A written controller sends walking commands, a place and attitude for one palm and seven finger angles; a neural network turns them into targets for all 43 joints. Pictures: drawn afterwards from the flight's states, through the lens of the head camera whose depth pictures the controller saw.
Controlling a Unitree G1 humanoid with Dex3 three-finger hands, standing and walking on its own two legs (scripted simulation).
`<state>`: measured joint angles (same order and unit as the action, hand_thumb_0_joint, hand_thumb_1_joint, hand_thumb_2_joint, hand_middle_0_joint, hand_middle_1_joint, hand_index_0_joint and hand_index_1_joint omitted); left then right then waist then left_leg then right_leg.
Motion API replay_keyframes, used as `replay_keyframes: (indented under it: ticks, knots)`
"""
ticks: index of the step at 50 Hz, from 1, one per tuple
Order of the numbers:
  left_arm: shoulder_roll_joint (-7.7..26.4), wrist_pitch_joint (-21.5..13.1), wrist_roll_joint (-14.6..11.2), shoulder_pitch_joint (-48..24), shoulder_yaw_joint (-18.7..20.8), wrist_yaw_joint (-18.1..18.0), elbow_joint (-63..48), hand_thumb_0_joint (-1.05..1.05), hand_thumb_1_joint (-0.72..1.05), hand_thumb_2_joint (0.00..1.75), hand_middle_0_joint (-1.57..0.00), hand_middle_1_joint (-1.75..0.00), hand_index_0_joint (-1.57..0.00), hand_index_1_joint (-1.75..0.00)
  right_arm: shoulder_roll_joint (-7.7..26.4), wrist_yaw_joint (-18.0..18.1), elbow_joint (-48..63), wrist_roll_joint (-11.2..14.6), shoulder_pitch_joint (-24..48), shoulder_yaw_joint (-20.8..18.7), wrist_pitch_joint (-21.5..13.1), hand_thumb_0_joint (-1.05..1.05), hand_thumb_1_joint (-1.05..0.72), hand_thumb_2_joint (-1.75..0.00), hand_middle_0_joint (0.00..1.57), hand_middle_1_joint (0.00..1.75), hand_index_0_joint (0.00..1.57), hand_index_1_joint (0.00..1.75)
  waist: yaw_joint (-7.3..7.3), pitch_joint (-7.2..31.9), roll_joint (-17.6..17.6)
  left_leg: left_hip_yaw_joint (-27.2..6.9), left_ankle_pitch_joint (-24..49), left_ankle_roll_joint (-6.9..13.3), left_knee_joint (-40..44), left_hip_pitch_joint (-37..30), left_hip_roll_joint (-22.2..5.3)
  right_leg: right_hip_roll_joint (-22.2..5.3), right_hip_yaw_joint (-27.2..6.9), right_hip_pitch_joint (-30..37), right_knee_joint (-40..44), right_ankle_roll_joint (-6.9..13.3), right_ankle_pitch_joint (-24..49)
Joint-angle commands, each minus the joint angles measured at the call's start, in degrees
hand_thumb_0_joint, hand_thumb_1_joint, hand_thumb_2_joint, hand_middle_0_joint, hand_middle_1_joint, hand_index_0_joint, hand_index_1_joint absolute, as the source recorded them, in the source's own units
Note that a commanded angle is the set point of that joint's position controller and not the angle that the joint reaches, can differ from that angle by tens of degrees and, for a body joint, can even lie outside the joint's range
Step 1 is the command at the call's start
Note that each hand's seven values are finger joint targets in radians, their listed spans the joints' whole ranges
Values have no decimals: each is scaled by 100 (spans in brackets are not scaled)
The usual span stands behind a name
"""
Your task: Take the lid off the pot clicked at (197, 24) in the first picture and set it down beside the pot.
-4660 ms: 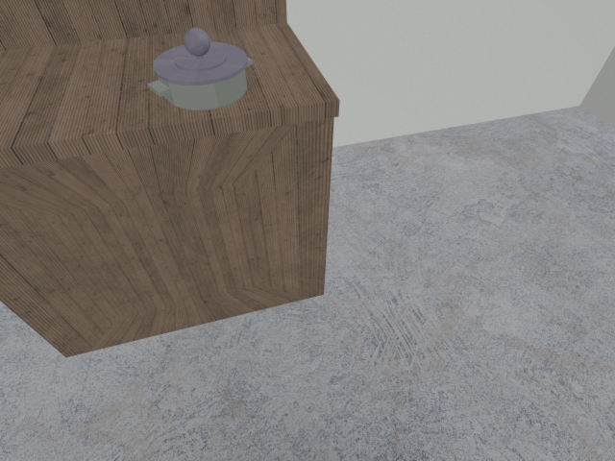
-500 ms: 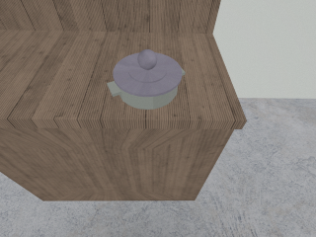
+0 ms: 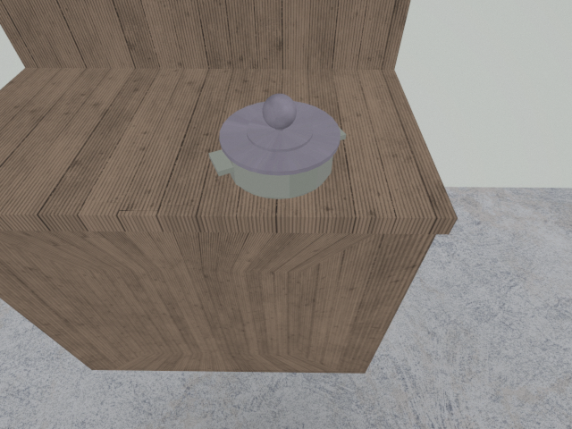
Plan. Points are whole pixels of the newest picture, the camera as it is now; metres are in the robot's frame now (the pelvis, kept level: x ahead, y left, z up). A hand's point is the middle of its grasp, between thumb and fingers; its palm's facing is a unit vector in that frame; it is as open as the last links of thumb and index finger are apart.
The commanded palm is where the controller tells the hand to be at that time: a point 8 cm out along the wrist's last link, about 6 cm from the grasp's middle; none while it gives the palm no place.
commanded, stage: look again from close up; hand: left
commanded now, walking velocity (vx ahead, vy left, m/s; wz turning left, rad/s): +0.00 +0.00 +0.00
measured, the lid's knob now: (279, 111) +0.54 +0.05 +0.18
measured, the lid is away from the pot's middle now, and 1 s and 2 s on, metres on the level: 0.00 0.00 0.00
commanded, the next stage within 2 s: shuffle to correct the standing spot in 0.48 s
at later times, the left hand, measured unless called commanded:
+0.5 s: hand out of the picture +0.01 +0.15 -0.18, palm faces +0.01 -0.99 -0.17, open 7.4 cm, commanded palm none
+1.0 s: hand out of the picture +0.02 +0.12 -0.18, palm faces +0.06 -0.98 -0.18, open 7.4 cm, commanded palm none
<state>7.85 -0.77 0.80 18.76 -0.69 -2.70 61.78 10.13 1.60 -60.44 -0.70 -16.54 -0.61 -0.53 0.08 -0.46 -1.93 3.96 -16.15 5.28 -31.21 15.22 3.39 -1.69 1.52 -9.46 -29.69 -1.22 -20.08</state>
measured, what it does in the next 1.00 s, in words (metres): shifts its weight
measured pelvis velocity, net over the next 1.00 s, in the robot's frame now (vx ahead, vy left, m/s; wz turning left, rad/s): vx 0.04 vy -0.06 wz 0.01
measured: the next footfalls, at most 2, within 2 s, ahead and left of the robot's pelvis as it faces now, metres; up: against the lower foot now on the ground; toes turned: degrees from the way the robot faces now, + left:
left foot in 1.20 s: +0.16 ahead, +0.03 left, +0.00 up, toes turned +5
right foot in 1.64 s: +0.16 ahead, -0.29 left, +0.00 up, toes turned +0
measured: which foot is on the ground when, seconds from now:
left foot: down 0.00-0.94, up 0.96-1.00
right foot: down 0.00-1.00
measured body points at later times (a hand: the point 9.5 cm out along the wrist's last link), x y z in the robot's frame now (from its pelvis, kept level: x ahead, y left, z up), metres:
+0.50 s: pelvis +0.00 -0.01 +0.00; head +0.01 +0.00 +0.45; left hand +0.01 +0.20 -0.16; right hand +0.02 -0.25 -0.15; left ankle +0.01 +0.06 -0.73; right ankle -0.05 -0.14 -0.73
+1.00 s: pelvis +0.04 -0.06 +0.00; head +0.07 -0.05 +0.45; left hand +0.02 +0.17 -0.16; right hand +0.03 -0.28 -0.16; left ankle +0.00 +0.05 -0.71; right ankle -0.05 -0.14 -0.73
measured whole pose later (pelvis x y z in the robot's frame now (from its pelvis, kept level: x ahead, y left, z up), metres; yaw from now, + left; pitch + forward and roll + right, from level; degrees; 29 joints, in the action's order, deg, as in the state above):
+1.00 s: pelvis +0.04 -0.06 +0.00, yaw +1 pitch +2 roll +0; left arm 9.3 -1.3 1.4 19.6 1.8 -1.3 59.3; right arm 7.4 1.9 -63.6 -0.9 -17.4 -2.0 0.0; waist 0.5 -1.1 1.4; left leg 3.2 -27.5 1.7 -46.5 20.7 -0.5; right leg 2.3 3.6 -8.1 -29.7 3.8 -23.6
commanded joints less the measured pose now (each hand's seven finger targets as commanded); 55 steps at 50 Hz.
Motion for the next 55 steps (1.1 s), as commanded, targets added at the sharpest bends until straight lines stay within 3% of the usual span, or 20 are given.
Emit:
replay_keyframes:
  ticks: [1, 3, 15, 18, 25, 30, 35, 38, 40, 43, 44, 45, 46, 47, 48, 50, 52, 55]
  knots:
    - [570, -79, 3, 240, 65, -38, -238, 0, 90, 90, -20, -30, -20, -30, 522, -22, 303, 25, -151, -62, -125, 0, -90, -90, 20, 30, 20, 30, -66, -403, 518, -995, 727, -152, 755, -127, -836, -316, -447, -592, 495, 426, 528]
    - [600, -50, 10, 239, 93, -33, -262, 0, 90, 90, -20, -30, -20, -30, 530, -16, 313, 25, -98, -66, -126, 0, -90, -90, 20, 30, 20, 30, -37, -476, 332, -1002, 563, -145, 833, -81, -838, -300, -435, -637, 464, 422, 495]
    - [711, -30, 8, 313, 114, -25, -273, 0, 90, 90, -20, -30, -20, -30, 500, 16, 162, 43, 46, -48, -177, 0, -90, -90, 20, 30, 20, 30, 22, -235, 178, -845, 1024, -153, 833, -380, -877, -345, -479, -453, 481, 355, 996]
    - [724, -27, 7, 287, 117, -17, -286, 0, 90, 90, -20, -30, -20, -30, 484, 18, 137, 48, 86, -53, -169, 0, -90, -90, 20, 30, 20, 30, 36, -283, 287, -794, 980, -170, 791, -360, -861, -358, -511, -454, 553, 353, 1042]
    - [723, -17, 1, 246, 123, -7, -251, 0, 90, 90, -20, -30, -20, -30, 444, 31, 23, 49, 40, -40, -172, 0, -90, -90, 20, 30, 20, 30, 31, -235, 68, -829, 1091, -182, 886, -436, -904, -350, -459, -373, 573, 338, 1031]
    - [661, -26, 0, 260, 112, 7, -197, 0, 90, 90, -20, -30, -20, -30, 409, 32, -73, 39, -1, -43, -168, 0, -90, -90, 20, 30, 20, 30, 9, -212, 252, -797, 926, -191, 896, -514, -909, -330, -481, -360, 643, 347, 960]
    - [593, 42, 43, 240, 144, 93, -216, 0, 90, 90, -20, -30, -20, -30, 586, 31, -98, 0, -108, -153, -110, 0, -90, -90, 20, 30, 20, 30, -43, -445, -86, -1347, -592, 18, 1367, -373, -1317, -82, -78, -741, 255, 344, -111]
    - [569, 67, 72, 171, 171, 142, -297, 0, 90, 90, -20, -30, -20, -30, 700, 59, -76, -18, -249, -232, -96, 0, -90, -90, 20, 30, 20, 30, -78, -555, -182, -1803, -810, 237, 1521, -337, -1609, 33, 57, -1049, -107, 338, -267]
    - [556, 60, 77, 184, 198, 165, -317, 0, 90, 90, -20, -30, -20, -30, 704, 80, -59, -29, -349, -262, -109, 0, -90, -90, 20, 30, 20, 30, -84, -439, -243, -1906, -479, 322, 1420, -392, -1689, 34, 38, -1084, -218, 344, -251]
    - [552, 35, 58, 392, 252, 180, -295, 0, 90, 90, -20, -30, -20, -30, 601, 91, -4, -27, -251, -266, -135, 0, -90, -90, 20, 30, 20, 30, 39, -298, -18, -1471, 57, 204, 923, 32, -1492, -63, -99, -483, 197, 401, 115]
    - [597, 29, 53, 514, 279, 174, -268, 0, 90, 90, -20, -30, -20, -30, 535, 83, 25, -19, -157, -256, -141, 0, -90, -90, 20, 30, 20, 30, 100, -260, 192, -1108, 111, 80, 559, 383, -1262, -188, -283, -83, 416, 454, 295]
    - [686, 22, 51, 658, 308, 155, -229, 0, 90, 90, -20, -30, -20, -30, 409, 79, 61, -7, -74, -224, -155, 0, -90, -90, 20, 30, 20, 30, 169, -232, 663, -548, 217, -80, -70, 840, -896, -425, -704, 414, 720, 592, 493]
    - [827, 4, 50, 919, 368, 124, -164, 0, 90, 90, -20, -30, -20, -30, 236, 75, 136, 2, 47, -199, -171, 0, -90, -90, 20, 30, 20, 30, 234, -183, 1355, 46, -89, -259, -908, 1300, -475, -938, -1337, 859, 1037, 827, 1247]
    - [946, -9, 55, 1137, 400, 104, -152, 0, 90, 90, -20, -30, -20, -30, 180, 68, 279, -7, 335, -215, -151, 0, -90, -90, 20, 30, 20, 30, 379, -394, 1804, 256, -1379, -378, -1674, 1996, -281, -1450, -1888, 1094, 1234, 1262, 2117]
    - [846, -50, 73, 1324, 384, 82, -93, 0, 90, 90, -20, -30, -20, -30, 257, 60, 368, -28, 640, -240, -143, 0, -90, -90, 20, 30, 20, 30, 470, -541, 1404, 31, -1803, -388, -2398, 2386, -353, -1594, -2011, 1240, 1098, 1597, 3198]
    - [684, -76, 85, 1235, 365, 37, -117, 0, 90, 90, -20, -30, -20, -30, 204, 35, 375, -23, 710, -262, -144, 0, -90, -90, 20, 30, 20, 30, 338, -506, 676, -87, -1686, -395, -2836, 2582, -472, -1421, -1607, 1428, 788, 1810, 4100]
    - [724, -102, 72, 1077, 375, 16, -218, 0, 90, 90, -20, -30, -20, -30, 98, -11, 449, 1, 797, -269, -116, 0, -90, -90, 20, 30, 20, 30, 278, -416, 467, 31, -1433, -422, -2541, 2407, -461, -1211, -1302, 1364, 776, 1690, 4129]
    - [740, -111, 116, 674, 363, 17, -275, 0, 90, 90, -20, -30, -20, -30, -25, -31, 524, 21, 719, -239, -117, 0, -90, -90, 20, 30, 20, 30, -8, -531, 829, 275, -869, -417, -1461, 1282, -430, -950, -832, 443, 749, 1369, 4111]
